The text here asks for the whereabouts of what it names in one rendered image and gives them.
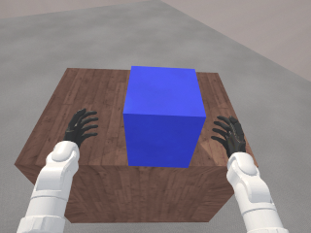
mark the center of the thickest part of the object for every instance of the right robot hand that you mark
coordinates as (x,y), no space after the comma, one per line
(234,135)

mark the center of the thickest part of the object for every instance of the robot left forearm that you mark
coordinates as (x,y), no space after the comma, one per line
(45,213)

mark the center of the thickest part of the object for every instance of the robot right forearm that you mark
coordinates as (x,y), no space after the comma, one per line
(252,195)

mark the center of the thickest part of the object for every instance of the carton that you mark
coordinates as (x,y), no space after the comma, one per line
(163,116)

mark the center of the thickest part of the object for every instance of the left robot hand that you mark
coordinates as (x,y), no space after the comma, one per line
(76,129)

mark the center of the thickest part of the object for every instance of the pedestal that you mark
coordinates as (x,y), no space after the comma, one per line
(105,189)

